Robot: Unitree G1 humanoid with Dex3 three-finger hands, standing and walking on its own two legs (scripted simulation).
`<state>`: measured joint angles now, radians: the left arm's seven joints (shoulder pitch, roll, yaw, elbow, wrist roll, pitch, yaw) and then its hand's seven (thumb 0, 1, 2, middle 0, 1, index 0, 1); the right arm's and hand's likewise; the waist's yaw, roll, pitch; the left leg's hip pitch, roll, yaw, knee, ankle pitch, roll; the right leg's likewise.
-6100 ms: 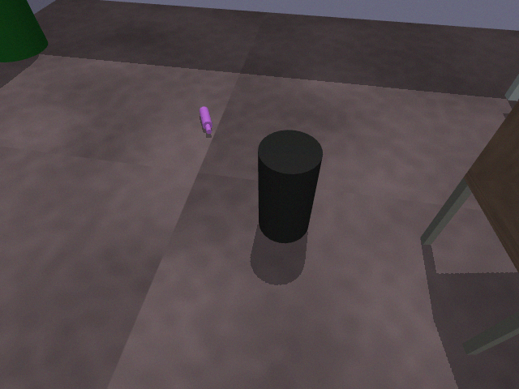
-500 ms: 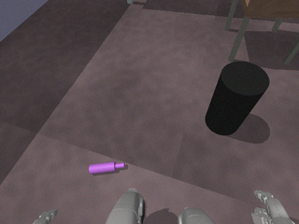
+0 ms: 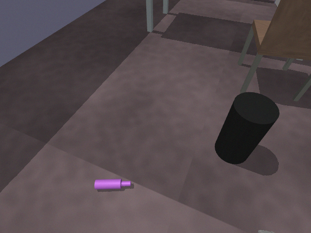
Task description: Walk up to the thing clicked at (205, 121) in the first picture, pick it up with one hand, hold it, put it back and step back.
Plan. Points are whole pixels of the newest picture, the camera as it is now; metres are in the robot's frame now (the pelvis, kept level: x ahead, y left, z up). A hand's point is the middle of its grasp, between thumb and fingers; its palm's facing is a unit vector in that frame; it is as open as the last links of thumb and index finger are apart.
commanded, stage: walk up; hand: left
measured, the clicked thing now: (113, 183) +0.50 +0.29 -0.73
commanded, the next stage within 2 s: stand in 0.98 s
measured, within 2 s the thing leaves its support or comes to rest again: neither
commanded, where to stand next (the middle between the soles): +0.08 +0.01 m, yaw -1 degrees
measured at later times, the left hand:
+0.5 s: hand out of the picture +0.11 +0.28 -0.13, palm faces -0.02 -0.93 -0.37, open 7.4 cm
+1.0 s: hand out of the picture +0.10 +0.27 -0.13, palm faces -0.03 -0.94 -0.35, open 7.4 cm
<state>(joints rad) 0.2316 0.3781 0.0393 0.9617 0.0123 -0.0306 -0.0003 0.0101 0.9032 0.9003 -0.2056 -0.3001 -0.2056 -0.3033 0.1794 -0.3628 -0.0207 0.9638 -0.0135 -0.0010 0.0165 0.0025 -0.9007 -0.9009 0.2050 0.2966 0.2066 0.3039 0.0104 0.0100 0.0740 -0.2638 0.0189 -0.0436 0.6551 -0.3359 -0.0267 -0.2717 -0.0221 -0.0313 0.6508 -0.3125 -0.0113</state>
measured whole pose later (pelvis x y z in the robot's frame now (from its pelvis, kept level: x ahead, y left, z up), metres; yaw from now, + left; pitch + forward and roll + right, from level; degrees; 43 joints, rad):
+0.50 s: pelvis +0.02 +0.02 +0.02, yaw +0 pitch -2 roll +0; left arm 0.10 0.36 0.00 1.08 0.00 -0.04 0.00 0.01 0.90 0.90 -0.21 -0.30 -0.21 -0.30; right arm 0.11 -0.36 -0.01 1.08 0.00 -0.01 0.01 0.00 -0.90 -0.90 0.20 0.30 0.20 0.30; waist 0.00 0.02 0.06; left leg -0.18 0.00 -0.03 0.49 -0.27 -0.01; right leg -0.18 -0.04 -0.02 0.49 -0.26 0.02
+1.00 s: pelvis +0.02 +0.02 +0.02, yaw -1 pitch -3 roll +0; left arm 0.09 0.34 0.00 1.14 0.01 -0.02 -0.01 0.01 0.90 0.90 -0.21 -0.30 -0.21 -0.30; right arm 0.10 -0.35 -0.02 1.13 -0.01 -0.01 0.01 0.00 -0.90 -0.90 0.20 0.30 0.20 0.30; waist 0.00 0.01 0.06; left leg -0.12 0.00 -0.02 0.39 -0.23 -0.01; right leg -0.13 -0.04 -0.01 0.39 -0.21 0.03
